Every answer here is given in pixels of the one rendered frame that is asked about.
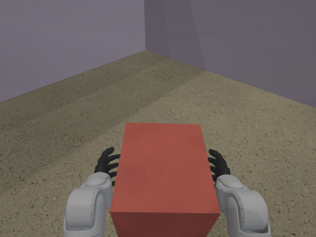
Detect carton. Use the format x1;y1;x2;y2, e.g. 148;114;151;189
110;122;221;237

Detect left robot forearm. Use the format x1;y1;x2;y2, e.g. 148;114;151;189
62;172;113;237

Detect right robot forearm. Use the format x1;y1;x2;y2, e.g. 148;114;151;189
215;174;272;237

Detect robot left hand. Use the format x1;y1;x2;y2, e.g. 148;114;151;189
94;147;120;187

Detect robot right hand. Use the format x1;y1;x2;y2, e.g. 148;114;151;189
207;149;231;187

